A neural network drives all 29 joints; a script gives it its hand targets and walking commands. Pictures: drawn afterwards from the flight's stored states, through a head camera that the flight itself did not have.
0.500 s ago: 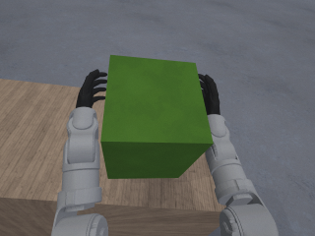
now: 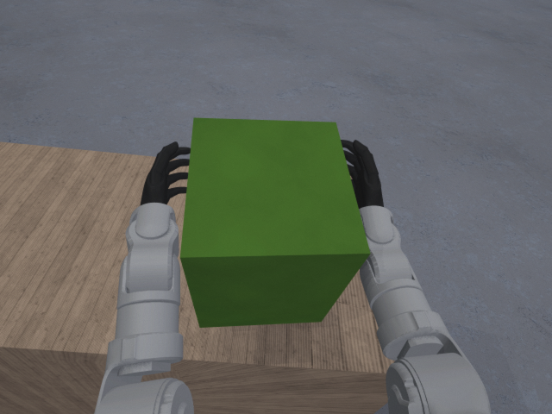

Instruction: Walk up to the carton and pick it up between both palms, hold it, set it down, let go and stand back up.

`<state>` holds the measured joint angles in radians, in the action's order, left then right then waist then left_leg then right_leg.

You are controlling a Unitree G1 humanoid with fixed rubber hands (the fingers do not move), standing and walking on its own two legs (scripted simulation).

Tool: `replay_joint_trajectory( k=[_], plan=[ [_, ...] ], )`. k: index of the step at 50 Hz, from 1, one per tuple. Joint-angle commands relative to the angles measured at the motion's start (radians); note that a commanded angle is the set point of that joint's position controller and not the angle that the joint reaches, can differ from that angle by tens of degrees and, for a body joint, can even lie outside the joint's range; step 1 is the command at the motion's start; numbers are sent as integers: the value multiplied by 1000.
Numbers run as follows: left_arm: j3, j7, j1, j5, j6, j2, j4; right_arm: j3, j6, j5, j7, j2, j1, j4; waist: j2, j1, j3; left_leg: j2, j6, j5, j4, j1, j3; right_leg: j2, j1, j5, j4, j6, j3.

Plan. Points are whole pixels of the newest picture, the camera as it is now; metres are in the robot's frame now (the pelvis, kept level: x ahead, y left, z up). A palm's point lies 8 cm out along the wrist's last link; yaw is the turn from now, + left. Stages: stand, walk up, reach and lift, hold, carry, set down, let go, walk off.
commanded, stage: set down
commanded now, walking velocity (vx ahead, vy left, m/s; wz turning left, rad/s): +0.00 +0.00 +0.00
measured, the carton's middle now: (264, 230) +0.35 +0.02 +0.08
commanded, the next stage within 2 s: none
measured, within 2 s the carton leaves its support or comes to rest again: neither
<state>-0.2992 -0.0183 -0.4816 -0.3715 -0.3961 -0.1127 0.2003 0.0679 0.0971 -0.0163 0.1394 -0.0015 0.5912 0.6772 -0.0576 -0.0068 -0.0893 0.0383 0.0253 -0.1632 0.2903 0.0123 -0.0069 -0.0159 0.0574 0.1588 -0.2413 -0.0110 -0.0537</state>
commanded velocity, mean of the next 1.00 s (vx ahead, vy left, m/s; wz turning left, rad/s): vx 0.00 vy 0.00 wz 0.00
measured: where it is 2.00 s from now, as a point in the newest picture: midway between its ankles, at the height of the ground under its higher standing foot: outside the picture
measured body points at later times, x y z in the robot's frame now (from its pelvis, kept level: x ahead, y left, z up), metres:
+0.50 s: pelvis +0.00 +0.00 +0.00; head +0.00 +0.02 +0.45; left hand +0.37 +0.17 +0.10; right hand +0.40 -0.12 +0.12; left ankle +0.01 +0.13 -0.75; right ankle -0.01 -0.12 -0.75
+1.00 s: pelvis +0.00 +0.00 +0.00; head +0.03 +0.01 +0.45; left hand +0.38 +0.18 +0.06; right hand +0.42 -0.11 +0.09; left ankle +0.01 +0.13 -0.75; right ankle -0.01 -0.12 -0.75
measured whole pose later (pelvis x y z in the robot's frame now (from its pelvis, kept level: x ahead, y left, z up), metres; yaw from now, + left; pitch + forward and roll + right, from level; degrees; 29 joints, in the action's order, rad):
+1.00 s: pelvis +0.00 +0.00 +0.00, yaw -1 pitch +2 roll +0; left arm -0.41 0.03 -0.53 -0.36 -0.09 -0.12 0.60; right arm 0.28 0.23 0.20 0.06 0.04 0.68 0.94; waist -0.04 -0.07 -0.01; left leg 0.05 0.03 -0.13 0.27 -0.17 -0.02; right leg -0.01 -0.14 0.14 -0.25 0.00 -0.04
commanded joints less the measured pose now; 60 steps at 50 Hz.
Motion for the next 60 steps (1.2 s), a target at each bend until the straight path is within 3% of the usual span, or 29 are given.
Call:
replay_joint_trajectory(
  k=[1,2,3,4,5,7,9,11,13,14,17,19,21,23,25,27,30,31,34,36,39,41,46,48,51,52,56,57,60],
  plan=[
    [338,-136,-513,70,57,-396,-10,-236,60,65,-118,395,541,-126,69,1,322,-57,2,239,-24,19,-100,39,66,-179,4,-7,-72],
    [334,-130,-512,71,69,-399,1,-231,68,80,-122,405,557,-131,54,-21,322,-59,-4,223,-23,4,-99,38,62,-172,-3,-10,-70],
    [339,-129,-514,83,71,-419,23,-217,71,92,-122,398,563,-133,48,-1,329,-56,-1,219,-30,10,-101,37,61,-165,1,-12,-73],
    [321,-131,-500,71,76,-408,45,-210,76,89,-125,412,572,-116,34,-16,315,-61,-10,212,-34,3,-110,35,61,-173,-4,-13,-70],
    [297,-132,-523,62,82,-404,98,-175,64,121,-132,397,557,-69,36,8,287,-59,-10,169,-51,-16,-109,32,43,-121,17,-12,-75],
    [324,-129,-556,73,112,-436,77,-166,92,140,-136,423,580,-79,43,2,354,-61,0,208,-34,0,-105,41,45,-145,3,-11,-85],
    [326,-117,-577,70,134,-444,97,-122,93,160,-147,416,546,-3,68,15,344,-53,7,224,-33,20,-107,47,-2,-97,14,0,-84],
    [279,-113,-555,42,139,-434,178,-108,93,177,-158,425,589,6,65,-20,324,-58,-4,164,-54,-21,-115,33,11,-56,20,4,-79],
    [278,-108,-583,56,158,-439,165,-129,101,168,-165,444,598,22,56,-45,364,-54,-5,210,-48,-31,-119,40,22,-111,-2,-6,-77],
    [303,-99,-611,68,170,-451,154,-118,118,174,-165,444,609,20,66,-24,399,-57,6,250,-36,-27,-116,41,31,-143,-3,-4,-82],
    [273,-95,-622,50,195,-450,196,-101,110,172,-165,474,594,71,71,-40,392,-59,-2,228,-45,-14,-120,42,19,-134,9,-6,-68],
    [278,-92,-600,53,202,-463,214,-77,106,191,-173,453,580,104,71,-16,379,-53,11,248,-39,-4,-108,46,-3,-126,13,-1,-80],
    [286,-87,-623,59,225,-471,214,-97,128,189,-168,461,611,69,65,-32,428,-56,6,267,-27,-10,-112,44,14,-176,-1,-4,-74],
    [283,-74,-648,64,251,-469,205,-114,124,193,-172,485,577,103,58,-37,441,-54,7,293,-21,-42,-105,38,42,-234,-9,-1,-63],
    [221,-79,-605,26,245,-447,270,-90,105,198,-175,487,565,161,57,-65,371,-59,-3,251,-47,-69,-119,34,52,-209,1,-4,-51],
    [263,-76,-642,57,259,-475,231,-90,126,201,-174,492,598,136,61,-44,442,-56,0,280,-31,-49,-112,43,27,-233,-17,-8,-60],
    [242,-65,-607,49,276,-480,266,-77,120,210,-179,493,564,168,48,-54,438,-45,10,344,-12,-21,-112,51,16,-256,-12,1,-57],
    [245,-67,-601,47,280,-490,266,-78,123,209,-177,500,555,167,74,-54,447,-51,9,354,-14,-22,-117,42,22,-283,-14,3,-51],
    [252,-64,-599,53,298,-488,264,-88,138,198,-173,506,571,155,56,-34,484,-51,10,371,4,-46,-103,48,35,-333,-27,-1,-52],
    [238,-65,-621,41,307,-467,264,-70,123,219,-176,510,543,189,69,-56,451,-52,5,329,-15,-59,-113,41,35,-287,-30,-5,-45],
    [263,-55,-645,71,334,-496,258,-69,146,220,-178,524,564,171,64,-45,522,-45,15,402,8,-37,-105,50,10,-326,-32,-4,-51],
    [213,-55,-575,33,333,-475,310,-60,133,220,-179,531,525,204,49,-57,450,-48,2,348,-10,-93,-111,36,47,-331,-27,-1,-40],
    [205,-57,-606,39,350,-478,312,-49,137,249,-187,535,526,216,42,-54,459,-45,-5,331,-16,-99,-113,39,15,-292,-31,-6,-50],
    [206,-49,-635,32,376,-490,305,-38,149,258,-190,556,529,226,73,-65,487,-45,4,335,-10,-115,-122,37,33,-304,-37,-2,-40],
    [227,-40,-622,40,403,-503,319,-29,172,267,-191,557,534,219,75,-47,527,-40,10,375,6,-83,-113,46,-10,-301,-37,4,-49],
    [189,-45,-618,27,407,-468,360,-8,167,282,-193,547,543,228,50,-69,509,-40,-1,340,-1,-103,-114,39,0,-270,-26,1,-37],
    [179,-47,-618,26,425,-485,375,-9,173,297,-195,567,528,248,35,-52,484,-47,-4,323,-19,-145,-115,39,33,-308,-44,-8,-50],
    [188,-44,-631,25,435,-496,370,-18,186,295,-194,584,538,241,66,-71,521,-45,3,347,-9,-126,-122,36,36,-326,-48,-4,-40],
    [180,-34,-627,25,458,-483,393,0,178,301,-198,570,508,280,61,-51,483,-42,2,352,-6,-139,-117,40,8,-304,-37,5,-42]
  ],
)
